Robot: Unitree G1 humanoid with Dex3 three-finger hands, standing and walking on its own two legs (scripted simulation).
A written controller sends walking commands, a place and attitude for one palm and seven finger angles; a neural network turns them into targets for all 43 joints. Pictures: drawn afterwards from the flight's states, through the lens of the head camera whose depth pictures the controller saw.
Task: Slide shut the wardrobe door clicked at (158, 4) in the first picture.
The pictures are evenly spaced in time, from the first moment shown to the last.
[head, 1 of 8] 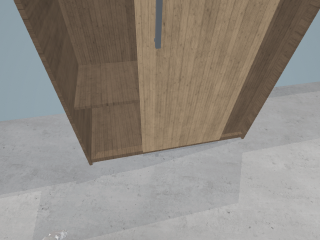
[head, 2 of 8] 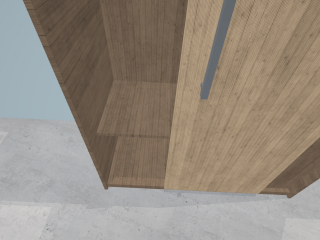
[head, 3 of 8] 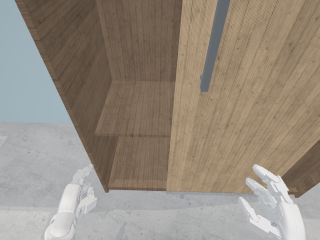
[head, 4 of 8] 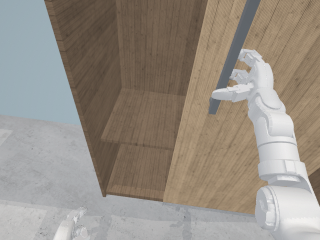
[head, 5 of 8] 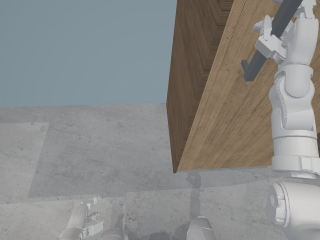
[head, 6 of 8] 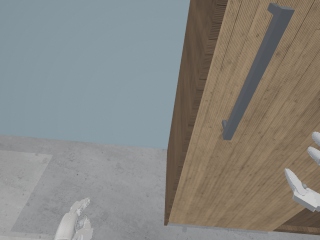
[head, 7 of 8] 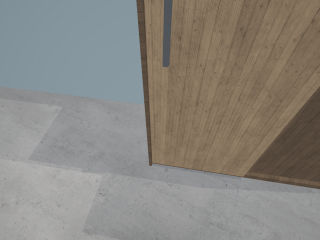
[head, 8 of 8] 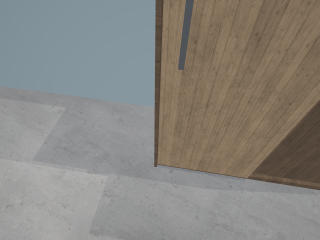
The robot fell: no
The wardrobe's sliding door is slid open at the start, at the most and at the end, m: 0.36 0.36 0.00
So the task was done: yes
